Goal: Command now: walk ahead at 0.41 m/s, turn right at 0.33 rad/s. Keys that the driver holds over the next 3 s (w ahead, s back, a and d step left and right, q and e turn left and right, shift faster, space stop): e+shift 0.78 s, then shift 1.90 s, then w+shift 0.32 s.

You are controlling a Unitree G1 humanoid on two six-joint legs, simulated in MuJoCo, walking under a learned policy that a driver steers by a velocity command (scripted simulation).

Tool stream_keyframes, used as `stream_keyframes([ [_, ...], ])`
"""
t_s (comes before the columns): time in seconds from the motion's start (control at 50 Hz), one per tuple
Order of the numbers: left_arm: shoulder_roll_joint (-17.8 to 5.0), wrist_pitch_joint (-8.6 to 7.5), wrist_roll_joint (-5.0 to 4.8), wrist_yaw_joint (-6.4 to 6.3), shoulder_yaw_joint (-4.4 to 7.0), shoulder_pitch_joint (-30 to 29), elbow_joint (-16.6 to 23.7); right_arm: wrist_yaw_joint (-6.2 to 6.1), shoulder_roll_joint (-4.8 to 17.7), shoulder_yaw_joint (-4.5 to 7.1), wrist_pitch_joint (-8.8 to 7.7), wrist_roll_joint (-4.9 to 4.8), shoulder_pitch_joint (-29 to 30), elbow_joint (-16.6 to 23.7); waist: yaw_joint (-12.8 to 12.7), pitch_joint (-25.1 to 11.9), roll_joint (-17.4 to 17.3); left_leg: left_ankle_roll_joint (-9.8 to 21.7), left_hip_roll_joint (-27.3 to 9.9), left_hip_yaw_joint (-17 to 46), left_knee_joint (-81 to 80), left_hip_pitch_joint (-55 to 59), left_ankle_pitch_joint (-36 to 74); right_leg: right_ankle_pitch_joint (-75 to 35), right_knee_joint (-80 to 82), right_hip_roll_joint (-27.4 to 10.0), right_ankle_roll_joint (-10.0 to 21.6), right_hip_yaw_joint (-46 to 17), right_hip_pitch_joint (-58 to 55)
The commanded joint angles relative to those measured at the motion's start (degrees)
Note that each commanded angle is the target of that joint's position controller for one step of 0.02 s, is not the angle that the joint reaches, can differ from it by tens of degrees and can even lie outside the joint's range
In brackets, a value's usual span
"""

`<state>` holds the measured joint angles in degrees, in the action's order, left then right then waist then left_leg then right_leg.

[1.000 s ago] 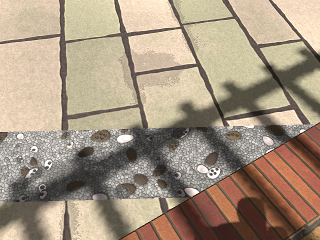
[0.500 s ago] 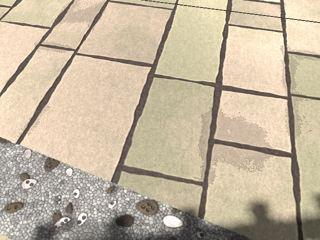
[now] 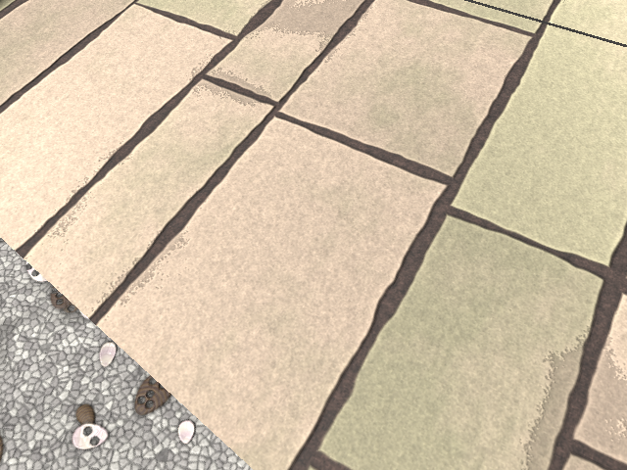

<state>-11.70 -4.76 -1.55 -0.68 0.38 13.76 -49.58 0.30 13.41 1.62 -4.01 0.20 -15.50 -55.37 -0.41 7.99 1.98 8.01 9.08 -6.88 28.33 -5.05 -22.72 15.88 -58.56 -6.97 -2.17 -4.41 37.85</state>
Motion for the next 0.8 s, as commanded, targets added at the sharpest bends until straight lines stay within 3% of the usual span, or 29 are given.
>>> stream_keyframes([
  [0.02,-5.0,-1.91,0.25,1.14,1.43,3.0,1.8,-2.19,8.5,1.74,-3.24,-0.3,10.2,6.2,-1.1,-5.7,-3.3,1.9,-14.6,2.2,-10.1,-13.7,52.0,-22.1,15.7,2.9,-0.6,7.0,-17.2],
  [0.06,-6.5,-1.77,0.96,2.21,2.44,4.4,2.4,-3.49,10.7,2.06,-2.11,-0.86,7.7,5.7,-1.1,-9.5,-4.3,-0.8,-13.5,-0.2,-3.6,-6.3,59.5,-26.4,20.4,8.6,1.0,11.2,-20.5],
  [0.08,-8.0,-1.55,1.1,2.68,3.47,8.5,2.0,-3.93,11.4,2.18,-1.01,-1.0,8.4,6.2,-3.4,-12.4,-5.4,-2.5,-13.8,-0.9,2.7,-4.5,63.6,-24.9,21.1,11.2,2.2,12.5,-25.4],
  [0.1,-9.9,-1.07,1.2,3.02,4.89,16.1,0.6,-4.04,11.6,2.1,0.17,-0.81,10.5,7.2,-7.8,-16.1,-5.9,-4.0,-13.8,-1.0,12.9,-5.9,64.7,-24.5,21.7,12.8,4.0,12.5,-34.3],
  [0.12,-10.9,-0.14,1.37,3.09,5.76,23.9,-0.9,-3.63,10.9,1.77,0.91,-0.62,14.0,8.3,-13.3,-17.5,-3.3,-6.2,-11.9,-0.4,28.5,-11.3,53.4,-28.0,23.1,10.7,6.5,8.2,-42.7],
  [0.14,-11.8,0.16,1.27,3.05,5.07,22.7,-1.1,-1.71,4.0,0.46,1.37,1.66,12.6,9.3,-9.0,-13.0,16.3,-9.5,-0.6,-0.5,51.2,-20.9,-11.0,-56.9,25.8,4.1,10.6,-3.8,-44.2],
  [0.16,-15.0,-1.24,5.63,3.24,4.46,13.3,4.6,-0.53,1.0,-0.53,0.78,-0.35,-0.6,10.7,1.2,-23.9,21.3,-11.1,3.6,12.5,65.4,-30.9,-17.1,-60.3,30.7,-8.9,24.8,-35.7,-51.9],
  [0.18,-16.3,-0.81,5.07,3.25,5.96,5.4,9.6,-0.05,7.3,-0.02,0.53,-0.81,0.0,10.1,-0.9,-27.0,9.8,-9.4,0.1,17.1,64.1,-30.8,-11.9,-43.6,36.3,-11.0,25.7,-40.3,-49.9],
  [0.2,-14.7,-0.2,2.72,2.94,5.91,1.8,11.6,-0.33,9.5,0.76,0.96,-0.89,6.1,11.7,-0.9,-20.1,0.5,-8.2,-1.9,16.5,59.4,-31.9,-8.2,-28.1,38.2,-8.4,23.8,-36.5,-41.8],
  [0.22,-13.2,0.35,0.69,2.72,5.43,0.0,11.8,-1.04,9.5,1.22,1.62,-0.11,9.1,12.0,0.8,-15.0,-6.3,-8.1,-3.8,15.8,54.5,-31.1,-5.4,-19.5,40.2,-5.4,21.0,-33.1,-34.3],
  [0.28,-11.2,1.53,0.5,0.93,5.04,-0.9,13.4,-1.74,8.6,1.44,2.86,0.25,11.1,12.7,1.9,-12.0,-2.3,-9.1,-5.7,16.1,38.8,-25.9,-2.1,-24.5,40.4,1.1,16.6,-23.5,-25.4],
  [0.34,-13.9,3.35,0.45,-1.06,6.33,0.6,14.6,-2.2,6.2,1.0,2.71,-0.05,13.6,13.2,0.7,-15.0,-0.2,-11.7,-3.8,15.3,25.7,-25.6,2.3,-34.4,37.7,3.4,14.0,-21.0,-27.3],
  [0.4,-15.3,5.78,-0.13,-2.47,7.01,-0.9,16.5,-2.69,7.4,1.42,3.2,-0.85,16.0,14.1,0.0,-17.0,2.3,-13.1,-3.5,16.7,19.9,-25.4,7.6,-25.5,37.2,4.3,11.2,-22.8,-27.8],
  [0.46,-14.8,7.1,0.19,-2.77,7.05,-1.7,17.7,-2.81,7.8,1.78,2.8,-0.67,18.6,15.2,-1.1,-14.5,5.5,-13.1,-3.3,17.5,15.6,-25.1,9.9,-15.8,37.5,5.8,10.1,-25.0,-26.4],
  [0.52,-14.6,7.39,0.56,-2.62,7.13,-2.0,18.7,-2.35,8.7,2.21,1.41,-0.49,19.6,16.0,-2.0,-13.7,7.5,-12.7,-3.4,18.6,10.1,-24.2,10.0,-16.9,35.5,5.8,10.4,-28.4,-28.7],
  [0.6,-14.6,7.6,0.22,-2.21,7.06,-5.2,21.1,-1.18,10.9,3.64,-0.27,-0.81,14.4,15.0,0.0,-14.3,8.2,-11.0,-4.8,17.9,-4.8,-13.3,15.1,-17.3,30.7,7.7,8.6,-31.8,-27.8],
  [0.62,-13.3,7.74,0.0,-1.93,6.58,-4.5,21.2,-1.11,11.3,4.01,-0.31,-0.83,12.1,14.4,0.4,-15.3,4.7,-9.3,-8.6,18.7,-10.6,-6.1,21.8,-5.0,25.8,10.6,6.8,-29.5,-24.4],
  [0.64,-9.3,7.83,0.58,-1.53,5.37,1.0,20.4,-1.51,13.5,4.33,0.42,-0.13,12.5,15.3,-2.8,-18.5,-5.8,-3.7,-20.4,28.1,-9.0,4.0,28.2,17.1,14.8,15.7,4.5,-21.9,-16.8],
  [0.66,-11.6,7.49,0.04,-1.13,5.82,2.3,22.1,-1.67,15.2,4.44,1.45,1.87,12.3,15.9,-4.0,-17.4,-16.0,4.8,-29.0,38.8,-9.3,4.6,36.9,25.5,4.4,20.1,1.9,-12.7,-7.7],
  [0.68,-17.0,6.83,0.29,-0.55,7.07,1.8,21.9,-1.79,13.5,4.63,1.57,1.74,11.5,16.4,-2.7,-16.8,-16.4,8.2,-32.3,42.0,-10.1,3.4,33.7,21.2,-4.8,14.7,-0.9,-10.0,-3.3],
  [0.7,-19.2,6.97,-0.11,-0.44,7.8,1.2,20.3,-2.25,10.6,3.97,1.83,1.19,13.2,17.6,-1.9,-14.8,-11.8,6.4,-28.3,34.7,-9.2,2.0,28.3,16.1,-8.3,12.0,-1.9,-8.8,-2.5],
  [0.72,-18.4,7.6,-0.09,-0.69,7.8,1.4,19.1,-2.78,9.4,3.54,2.48,0.67,14.1,18.2,-1.8,-13.2,-8.5,3.6,-24.4,28.8,-8.6,0.5,23.3,12.4,-10.7,10.8,-2.5,-7.7,-2.0],
  [0.74,-17.2,8.13,0.11,-0.82,7.42,2.0,18.9,-3.29,9.6,3.36,3.02,0.29,14.4,18.6,-1.5,-11.7,-7.4,2.7,-22.7,25.2,-9.0,-1.3,22.2,9.8,-13.8,10.1,-2.9,-5.8,-1.4],
  [0.8,-13.3,7.9,-0.23,-0.6,5.71,-1.5,21.2,-4.12,10.4,3.23,4.01,1.02,11.3,17.6,0.8,-9.7,-8.6,4.0,-20.8,18.1,-11.4,-2.1,26.5,5.9,-12.3,6.9,-3.7,0.5,0.5],
])
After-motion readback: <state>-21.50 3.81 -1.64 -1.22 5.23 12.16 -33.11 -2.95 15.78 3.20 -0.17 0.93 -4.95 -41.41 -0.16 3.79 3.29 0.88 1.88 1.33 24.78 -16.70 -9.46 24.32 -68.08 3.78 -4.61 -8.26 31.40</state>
